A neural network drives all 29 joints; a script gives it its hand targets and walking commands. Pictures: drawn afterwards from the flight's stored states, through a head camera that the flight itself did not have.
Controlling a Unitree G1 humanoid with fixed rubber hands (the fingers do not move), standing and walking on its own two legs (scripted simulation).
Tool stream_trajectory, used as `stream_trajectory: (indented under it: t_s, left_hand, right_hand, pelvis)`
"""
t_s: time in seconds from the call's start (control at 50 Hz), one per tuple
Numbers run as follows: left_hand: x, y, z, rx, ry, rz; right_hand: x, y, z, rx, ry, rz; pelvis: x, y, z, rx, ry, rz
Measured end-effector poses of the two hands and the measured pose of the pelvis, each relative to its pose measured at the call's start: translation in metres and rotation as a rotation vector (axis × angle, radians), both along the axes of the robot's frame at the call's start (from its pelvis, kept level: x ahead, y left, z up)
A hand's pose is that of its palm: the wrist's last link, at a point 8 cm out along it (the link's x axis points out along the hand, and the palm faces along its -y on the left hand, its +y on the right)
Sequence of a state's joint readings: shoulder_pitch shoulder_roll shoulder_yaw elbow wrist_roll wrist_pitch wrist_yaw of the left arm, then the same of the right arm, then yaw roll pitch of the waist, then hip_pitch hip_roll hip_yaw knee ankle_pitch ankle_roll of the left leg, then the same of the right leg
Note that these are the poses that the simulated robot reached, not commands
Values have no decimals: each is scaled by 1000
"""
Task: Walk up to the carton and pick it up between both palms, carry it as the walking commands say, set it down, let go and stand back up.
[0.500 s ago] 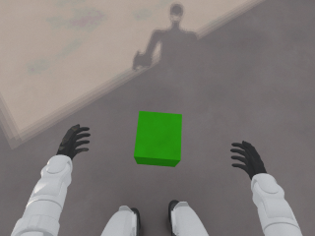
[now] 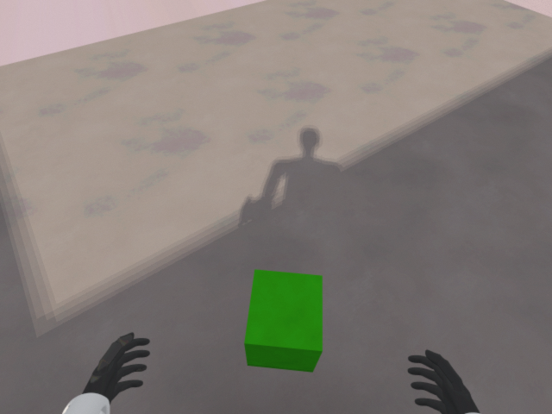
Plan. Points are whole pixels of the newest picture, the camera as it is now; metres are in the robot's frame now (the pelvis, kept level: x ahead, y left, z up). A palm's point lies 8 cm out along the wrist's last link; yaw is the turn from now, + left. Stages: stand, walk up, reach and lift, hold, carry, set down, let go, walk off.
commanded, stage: let go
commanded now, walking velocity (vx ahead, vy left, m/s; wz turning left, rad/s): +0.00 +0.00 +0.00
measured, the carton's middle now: (284, 321) +0.49 -0.05 -0.64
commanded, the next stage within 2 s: stand in 0.32 s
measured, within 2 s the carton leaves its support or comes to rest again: neither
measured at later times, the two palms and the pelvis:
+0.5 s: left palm (101, 382) +0.19 +0.24 -0.06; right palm (469, 397) +0.17 -0.27 -0.06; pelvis +0.03 -0.01 +0.00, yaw +0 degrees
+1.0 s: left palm (99, 383) +0.19 +0.25 -0.07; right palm (467, 397) +0.17 -0.28 -0.07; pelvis +0.04 -0.01 +0.00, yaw +0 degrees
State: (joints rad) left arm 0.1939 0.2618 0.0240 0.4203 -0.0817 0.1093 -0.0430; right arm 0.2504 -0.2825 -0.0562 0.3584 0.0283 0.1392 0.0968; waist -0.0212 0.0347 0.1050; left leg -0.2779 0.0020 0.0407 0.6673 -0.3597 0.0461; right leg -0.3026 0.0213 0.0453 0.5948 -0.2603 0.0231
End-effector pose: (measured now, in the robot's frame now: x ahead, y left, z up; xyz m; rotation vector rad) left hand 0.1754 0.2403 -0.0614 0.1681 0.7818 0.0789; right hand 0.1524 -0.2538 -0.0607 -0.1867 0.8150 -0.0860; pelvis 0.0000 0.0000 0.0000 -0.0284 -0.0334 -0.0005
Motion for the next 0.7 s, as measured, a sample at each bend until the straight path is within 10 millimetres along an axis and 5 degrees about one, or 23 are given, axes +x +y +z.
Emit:
stream_trajectory:
  t_s: [0.3,0.7]
  left_hand:
    - [7,-15,8,12,3,-12]
    - [18,9,-6,57,10,65]
  right_hand:
    - [11,-14,-2,5,22,-15]
    - [26,-21,-6,-92,-63,-43]
  pelvis:
    - [7,-14,3,19,0,0]
    - [39,-9,3,12,45,-1]
